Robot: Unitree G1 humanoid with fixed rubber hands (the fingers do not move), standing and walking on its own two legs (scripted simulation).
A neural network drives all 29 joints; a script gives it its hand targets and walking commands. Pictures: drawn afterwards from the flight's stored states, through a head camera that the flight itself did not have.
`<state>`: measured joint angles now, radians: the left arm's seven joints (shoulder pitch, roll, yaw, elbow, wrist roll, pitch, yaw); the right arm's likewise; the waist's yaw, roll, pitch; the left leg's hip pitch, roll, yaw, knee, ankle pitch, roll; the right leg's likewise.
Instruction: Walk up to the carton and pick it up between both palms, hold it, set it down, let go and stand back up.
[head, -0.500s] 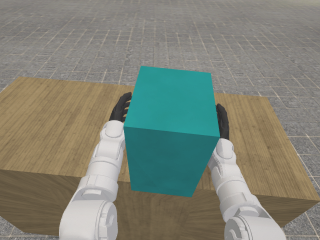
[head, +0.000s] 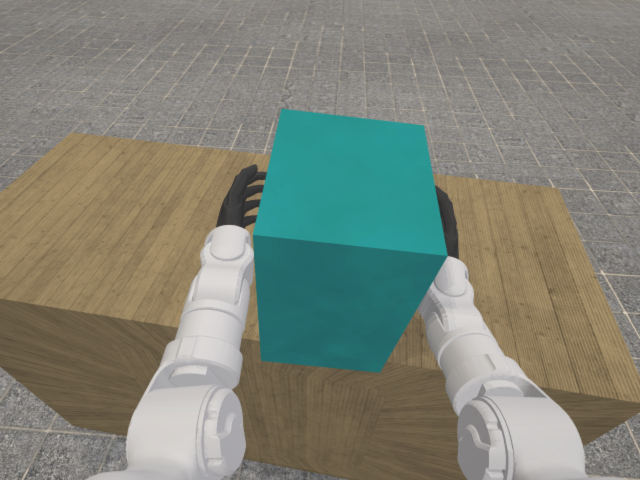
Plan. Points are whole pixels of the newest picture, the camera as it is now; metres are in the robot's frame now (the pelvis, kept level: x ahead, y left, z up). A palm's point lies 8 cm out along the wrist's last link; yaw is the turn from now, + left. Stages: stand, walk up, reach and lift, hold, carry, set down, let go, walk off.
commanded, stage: reach and lift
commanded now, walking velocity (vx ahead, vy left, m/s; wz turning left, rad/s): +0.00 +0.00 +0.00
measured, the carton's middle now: (335, 253) +0.40 -0.01 +0.09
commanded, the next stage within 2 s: none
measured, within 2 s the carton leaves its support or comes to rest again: neither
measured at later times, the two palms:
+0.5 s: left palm (197, 190) +0.39 +0.15 +0.20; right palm (434, 205) +0.38 -0.12 +0.19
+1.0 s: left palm (193, 186) +0.37 +0.14 +0.22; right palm (446, 190) +0.37 -0.13 +0.22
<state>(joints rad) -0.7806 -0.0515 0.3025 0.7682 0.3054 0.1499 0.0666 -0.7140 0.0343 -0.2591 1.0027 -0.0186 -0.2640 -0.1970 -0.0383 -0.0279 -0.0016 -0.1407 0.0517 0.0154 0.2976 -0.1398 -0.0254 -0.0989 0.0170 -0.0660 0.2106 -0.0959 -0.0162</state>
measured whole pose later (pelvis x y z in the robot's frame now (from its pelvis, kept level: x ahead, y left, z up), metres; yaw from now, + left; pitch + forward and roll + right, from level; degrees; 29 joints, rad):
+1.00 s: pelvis -0.02 +0.02 -0.01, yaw +0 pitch -5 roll -2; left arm -0.85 0.00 0.25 0.41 0.21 0.76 0.13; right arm -0.90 -0.08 -0.05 0.76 0.27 0.36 -0.23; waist -0.08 -0.02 -0.05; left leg -0.15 0.03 0.01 0.43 -0.19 0.00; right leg -0.11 0.00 -0.05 0.32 -0.13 0.01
